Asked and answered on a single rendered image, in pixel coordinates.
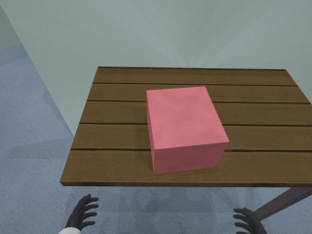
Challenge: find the robot right hand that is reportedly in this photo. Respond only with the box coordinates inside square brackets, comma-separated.
[233, 208, 267, 234]

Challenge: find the table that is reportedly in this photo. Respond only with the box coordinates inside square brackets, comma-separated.
[59, 66, 312, 221]

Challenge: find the robot left hand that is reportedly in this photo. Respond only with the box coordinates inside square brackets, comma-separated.
[65, 194, 98, 231]

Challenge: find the carton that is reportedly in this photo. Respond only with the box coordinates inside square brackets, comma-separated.
[146, 86, 230, 175]

